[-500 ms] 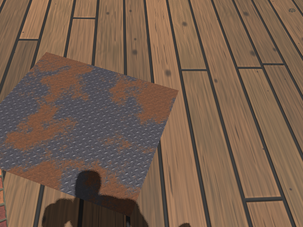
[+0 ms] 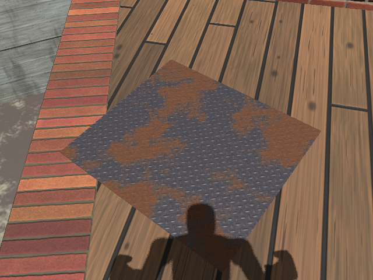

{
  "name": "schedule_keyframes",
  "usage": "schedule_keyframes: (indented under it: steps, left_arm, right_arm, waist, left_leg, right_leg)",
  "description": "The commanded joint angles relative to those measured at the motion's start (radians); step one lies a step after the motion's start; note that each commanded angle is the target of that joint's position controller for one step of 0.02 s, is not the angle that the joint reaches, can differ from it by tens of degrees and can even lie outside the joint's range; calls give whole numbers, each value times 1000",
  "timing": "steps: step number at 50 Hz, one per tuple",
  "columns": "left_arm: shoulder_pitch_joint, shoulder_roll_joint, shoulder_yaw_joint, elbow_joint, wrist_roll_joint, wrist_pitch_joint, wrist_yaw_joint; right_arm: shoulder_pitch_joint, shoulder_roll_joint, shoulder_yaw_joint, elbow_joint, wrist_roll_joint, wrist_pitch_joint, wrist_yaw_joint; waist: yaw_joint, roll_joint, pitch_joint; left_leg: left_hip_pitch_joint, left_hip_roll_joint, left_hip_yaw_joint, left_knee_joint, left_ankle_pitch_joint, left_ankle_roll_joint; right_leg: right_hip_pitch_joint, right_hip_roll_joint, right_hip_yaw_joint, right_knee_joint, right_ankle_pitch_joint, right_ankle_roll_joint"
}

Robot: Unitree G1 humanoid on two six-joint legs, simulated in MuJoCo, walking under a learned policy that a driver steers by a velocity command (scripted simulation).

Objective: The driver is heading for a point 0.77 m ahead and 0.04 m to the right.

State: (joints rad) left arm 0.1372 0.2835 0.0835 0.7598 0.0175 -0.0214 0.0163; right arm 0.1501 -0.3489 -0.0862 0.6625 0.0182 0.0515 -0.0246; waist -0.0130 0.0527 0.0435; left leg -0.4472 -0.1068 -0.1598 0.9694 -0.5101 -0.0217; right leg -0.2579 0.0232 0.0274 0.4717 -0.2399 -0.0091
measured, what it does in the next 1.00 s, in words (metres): steps to the left: left foot, then right foot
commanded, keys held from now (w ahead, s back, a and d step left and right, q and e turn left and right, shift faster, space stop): q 0.14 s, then no key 0.44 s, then w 0.42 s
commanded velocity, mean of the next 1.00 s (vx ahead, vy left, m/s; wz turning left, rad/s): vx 0.11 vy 0.00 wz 0.22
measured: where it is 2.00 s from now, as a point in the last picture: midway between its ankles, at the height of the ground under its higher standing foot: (163, 235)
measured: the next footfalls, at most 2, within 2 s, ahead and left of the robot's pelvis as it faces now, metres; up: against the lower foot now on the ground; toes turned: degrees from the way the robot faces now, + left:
left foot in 0.30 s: +0.02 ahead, +0.15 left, +0.00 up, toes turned +9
right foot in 0.68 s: +0.04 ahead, -0.08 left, +0.00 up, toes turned +10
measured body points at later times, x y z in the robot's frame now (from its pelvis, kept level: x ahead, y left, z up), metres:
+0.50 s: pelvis -0.01 +0.05 +0.00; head +0.02 +0.08 +0.45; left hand +0.06 +0.36 -0.12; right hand +0.20 -0.17 -0.08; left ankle -0.02 +0.15 -0.74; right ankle -0.01 -0.11 -0.68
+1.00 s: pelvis +0.08 +0.09 +0.00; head +0.10 +0.10 +0.45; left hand +0.00 +0.37 -0.13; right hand +0.32 -0.12 -0.09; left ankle +0.15 +0.23 -0.72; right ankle +0.00 -0.08 -0.74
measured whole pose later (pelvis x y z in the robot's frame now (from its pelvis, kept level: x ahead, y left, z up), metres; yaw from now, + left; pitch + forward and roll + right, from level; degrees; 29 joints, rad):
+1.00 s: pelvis +0.08 +0.09 +0.00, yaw +10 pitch +1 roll +0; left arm 0.42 0.29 0.06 0.90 -0.03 -0.05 0.01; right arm 0.11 -0.29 -0.05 0.72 0.02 -0.06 0.04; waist 0.08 0.00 0.03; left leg -0.45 0.04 0.03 0.62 -0.22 0.01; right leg 0.01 -0.06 0.01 0.30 -0.34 0.04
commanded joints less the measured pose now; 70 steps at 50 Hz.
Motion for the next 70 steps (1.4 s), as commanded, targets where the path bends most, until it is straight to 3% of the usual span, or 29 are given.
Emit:
schedule_keyframes:
  steps: [1,4,8,14,15,16,17,18,19,21,25,29,33,35,37,38,39,41,46,50,52,53,54,55,56,57,59,63,70]
  left_arm:
    - [-85,119,19,-90,-16,-7,14]
    - [-28,135,20,-80,-6,8,30]
    - [-12,181,36,-81,-8,22,27]
    - [-44,192,29,-64,-51,24,-1]
    - [14,153,14,-36,-47,19,-5]
    - [45,77,-13,-43,2,13,-13]
    - [-13,70,-18,-82,6,14,-4]
    - [-48,146,4,-75,-11,23,7]
    - [-37,153,11,-65,-23,30,8]
    - [-2,155,19,-27,-16,43,19]
    - [31,102,3,1,-23,42,15]
    - [-4,95,-10,-2,-22,39,14]
    - [65,111,-11,40,-22,23,7]
    - [141,122,-13,59,-28,2,9]
    - [236,200,13,96,-30,-27,0]
    - [229,204,14,94,-17,-38,0]
    - [230,184,9,88,-12,-51,3]
    - [224,158,3,85,-35,-65,5]
    - [199,168,6,72,-35,-46,-2]
    - [193,204,17,70,-51,-41,-9]
    - [199,146,-5,73,-40,-46,-13]
    - [196,61,-36,41,-11,-49,-15]
    - [248,14,-46,4,-44,-68,-6]
    - [218,124,-16,13,-77,-76,-5]
    - [167,156,-5,4,-82,-78,-9]
    - [159,140,-5,16,-71,-74,-7]
    - [167,112,0,30,-55,-57,-11]
    - [135,62,-7,18,-52,-29,-20]
    - [-97,21,-34,-91,-39,-39,-57]
  right_arm:
    - [70,-132,-52,-34,1,8,-4]
    - [5,-74,-31,-75,14,9,7]
    - [-36,-42,-11,-113,0,5,21]
    - [82,-49,-15,-77,-7,8,31]
    - [99,-72,-20,-71,-10,7,26]
    - [119,-148,-32,-85,-14,4,12]
    - [84,-161,-24,-101,-46,-11,16]
    - [76,-113,-12,-100,-55,-33,25]
    - [44,-88,0,-83,-53,-48,26]
    - [-21,-82,2,-74,-32,-59,22]
    - [-45,-28,21,-47,-33,-62,12]
    - [-32,-43,18,-10,-33,-52,14]
    - [-9,-80,10,28,-8,-44,12]
    - [-44,-31,24,21,-17,-56,15]
    - [-122,17,31,-27,-8,-86,17]
    - [-156,-15,20,-45,9,-102,18]
    - [-153,-41,7,-42,17,-111,20]
    - [-118,-22,7,-32,13,-125,35]
    - [-159,45,31,-32,1,-134,73]
    - [-55,-18,12,-3,9,-120,66]
    - [154,-86,-26,56,13,-114,45]
    - [311,-174,-49,74,-4,-112,27]
    - [345,-230,-49,75,-25,-121,38]
    - [273,-147,-26,70,-20,-137,46]
    - [211,-89,-9,68,-10,-146,46]
    - [156,-56,1,66,-13,-152,47]
    - [92,-18,9,70,-29,-161,44]
    - [118,-21,2,103,-35,-178,33]
    - [174,-62,-6,144,-23,-160,8]
  waist:
    - [-24,-180,-65]
    - [22,-214,-70]
    - [54,-220,-109]
    - [-12,-211,-113]
    - [-12,-151,-120]
    - [17,88,-175]
    - [4,232,-163]
    - [-33,131,-153]
    - [-8,123,-124]
    - [12,98,-86]
    - [27,83,-106]
    - [-4,81,-96]
    - [15,69,-43]
    - [49,16,-10]
    - [84,-262,33]
    - [96,-310,96]
    - [96,-261,112]
    - [75,-181,79]
    - [84,-208,25]
    - [14,-183,20]
    - [-93,-125,-71]
    - [-149,86,-191]
    - [-107,314,-269]
    - [-95,171,-166]
    - [-71,131,-62]
    - [-42,64,-30]
    - [-1,64,-3]
    - [6,3,17]
    - [-60,-36,83]
  left_leg:
    - [-168,70,16,256,41,-64]
    - [-178,95,89,154,96,-90]
    - [-75,142,135,-52,80,-86]
    - [235,90,215,-517,303,6]
    - [360,104,170,-617,438,35]
    - [529,315,-97,-626,761,92]
    - [424,494,-275,-619,838,292]
    - [367,469,-246,-638,764,342]
    - [336,413,-169,-641,699,303]
    - [322,350,-99,-645,645,239]
    - [310,296,-14,-635,703,231]
    - [313,309,-57,-627,614,249]
    - [176,266,-115,-706,-91,204]
    - [54,226,-99,-608,-154,163]
    - [-103,44,181,-251,-15,62]
    - [-219,61,174,-132,-26,59]
    - [-297,103,120,-3,-65,61]
    - [-398,158,98,26,38,70]
    - [-64,129,218,-283,247,25]
    - [185,107,232,-410,362,45]
    - [453,108,206,-446,329,91]
    - [647,328,-63,-513,213,157]
    - [726,514,-577,-749,-100,292]
    - [626,516,-570,-795,-222,280]
    - [533,488,-406,-786,-149,243]
    - [463,436,-275,-794,-8,214]
    - [375,361,-71,-822,223,170]
    - [369,342,110,-850,491,180]
    - [423,339,302,-882,631,157]
  right_leg:
    - [147,-283,215,-139,351,-189]
    - [196,-262,121,-151,392,-206]
    - [219,-299,73,-141,421,-221]
    - [118,-291,28,-33,383,-161]
    - [40,-256,-11,27,280,-93]
    - [-123,-166,-104,239,-51,13]
    - [-240,-78,-73,369,-407,65]
    - [-235,-98,-5,506,-427,79]
    - [-236,-103,15,549,-378,76]
    - [-248,-107,26,549,-268,86]
    - [-147,-99,11,435,-154,108]
    - [-62,-88,-6,221,-169,102]
    - [88,-26,-89,18,-62,32]
    - [159,-99,11,-19,-159,-54]
    - [173,-277,342,-250,-495,-198]
    - [185,-391,510,-334,-470,-258]
    - [219,-410,536,-341,-407,-277]
    - [340,-375,439,-320,-288,-240]
    - [175,-229,123,-325,-7,-164]
    - [55,-264,101,-271,10,-142]
    - [-29,-199,28,6,205,-89]
    - [-187,-118,-40,383,21,-27]
    - [-420,25,33,671,-344,0]
    - [-496,-32,129,802,-295,-17]
    - [-526,-76,120,801,-196,-44]
    - [-490,-116,110,771,-103,-47]
    - [-410,-154,114,696,12,-40]
    - [-455,-142,115,628,124,-13]
    - [-454,-117,-12,231,342,-8]
Velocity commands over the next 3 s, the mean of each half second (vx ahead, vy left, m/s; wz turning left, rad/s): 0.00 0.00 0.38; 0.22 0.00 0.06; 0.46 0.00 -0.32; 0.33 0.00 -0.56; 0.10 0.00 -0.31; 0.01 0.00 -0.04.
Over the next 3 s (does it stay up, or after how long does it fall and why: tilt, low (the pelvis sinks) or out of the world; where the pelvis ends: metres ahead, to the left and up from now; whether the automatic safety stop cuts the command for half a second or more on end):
stays up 0.68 0.08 0.00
